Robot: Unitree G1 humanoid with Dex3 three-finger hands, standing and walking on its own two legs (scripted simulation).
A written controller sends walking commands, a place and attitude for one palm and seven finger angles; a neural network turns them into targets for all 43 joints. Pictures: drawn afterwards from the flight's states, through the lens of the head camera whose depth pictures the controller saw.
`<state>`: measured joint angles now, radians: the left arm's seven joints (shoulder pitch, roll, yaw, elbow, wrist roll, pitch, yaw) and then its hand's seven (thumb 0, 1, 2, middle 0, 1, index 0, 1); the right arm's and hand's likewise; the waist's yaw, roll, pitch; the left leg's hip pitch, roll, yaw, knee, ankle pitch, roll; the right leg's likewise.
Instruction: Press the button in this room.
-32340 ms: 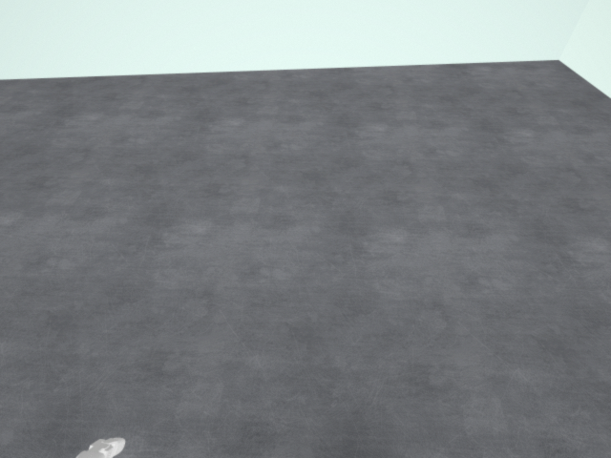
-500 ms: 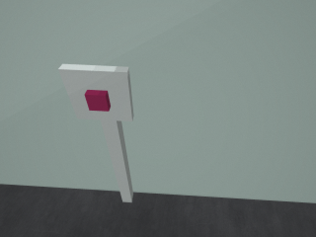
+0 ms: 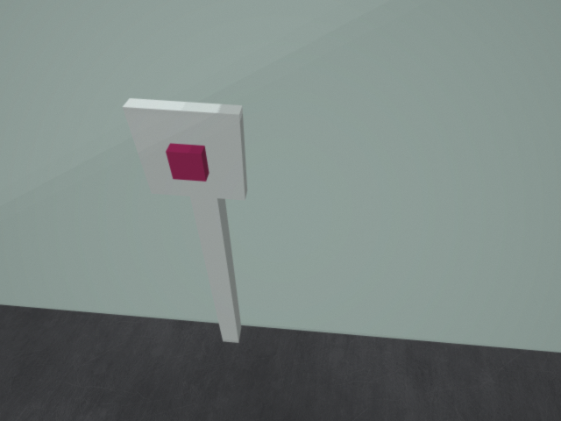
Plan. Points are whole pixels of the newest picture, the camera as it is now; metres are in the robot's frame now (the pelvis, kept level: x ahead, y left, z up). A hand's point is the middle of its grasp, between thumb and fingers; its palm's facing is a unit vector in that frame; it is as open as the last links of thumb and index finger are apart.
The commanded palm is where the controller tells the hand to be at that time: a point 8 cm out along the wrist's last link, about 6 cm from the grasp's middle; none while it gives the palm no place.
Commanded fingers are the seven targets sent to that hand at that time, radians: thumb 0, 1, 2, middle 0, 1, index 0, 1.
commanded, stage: come to a stop and stand still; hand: left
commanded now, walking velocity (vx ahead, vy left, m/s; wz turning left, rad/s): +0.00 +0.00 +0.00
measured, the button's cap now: (189, 161) +0.52 +0.21 +0.10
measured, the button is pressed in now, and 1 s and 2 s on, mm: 0 0 0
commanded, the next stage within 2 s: look again from close up in 0.64 s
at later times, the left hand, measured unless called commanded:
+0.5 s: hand out of the picture -0.01 +0.20 -0.18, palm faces +0.01 -0.98 -0.19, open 7.4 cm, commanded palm none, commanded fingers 0.00 0.90 0.90 -0.20 -0.30 -0.20 -0.30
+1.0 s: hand out of the picture -0.01 +0.21 -0.18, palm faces +0.01 -0.98 -0.20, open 7.4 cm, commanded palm none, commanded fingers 0.00 0.90 0.90 -0.20 -0.30 -0.20 -0.30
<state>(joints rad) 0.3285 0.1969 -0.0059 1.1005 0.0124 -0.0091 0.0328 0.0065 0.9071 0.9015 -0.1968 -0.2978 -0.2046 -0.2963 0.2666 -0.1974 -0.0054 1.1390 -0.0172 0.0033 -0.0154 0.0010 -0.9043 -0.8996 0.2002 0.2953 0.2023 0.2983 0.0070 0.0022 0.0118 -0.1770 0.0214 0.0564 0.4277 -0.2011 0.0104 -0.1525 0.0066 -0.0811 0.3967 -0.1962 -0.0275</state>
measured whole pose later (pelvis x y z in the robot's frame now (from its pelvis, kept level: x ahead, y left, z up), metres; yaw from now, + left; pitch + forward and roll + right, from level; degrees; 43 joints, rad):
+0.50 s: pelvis -0.01 +0.03 +0.00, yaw +0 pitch -2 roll +0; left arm 0.32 0.16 -0.01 1.10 0.02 -0.01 0.04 0.00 0.91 0.90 -0.20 -0.30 -0.20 -0.30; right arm 0.28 -0.16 -0.01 1.14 -0.01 -0.01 -0.01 0.00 -0.90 -0.90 0.20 0.30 0.20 0.30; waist 0.00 -0.01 0.01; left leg -0.19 -0.02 0.08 0.41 -0.18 0.06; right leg -0.18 -0.04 -0.06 0.40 -0.18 0.02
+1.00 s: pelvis +0.01 +0.03 +0.00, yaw -1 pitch -1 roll +0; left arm 0.32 0.18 -0.01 1.11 0.02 -0.01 0.04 0.01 0.91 0.90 -0.20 -0.30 -0.20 -0.30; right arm 0.24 -0.19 -0.01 1.14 -0.01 -0.01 -0.01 0.00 -0.90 -0.90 0.20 0.30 0.20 0.30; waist 0.01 -0.01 0.02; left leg -0.17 -0.03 0.09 0.39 -0.19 0.06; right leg -0.17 -0.04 -0.05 0.39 -0.19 0.02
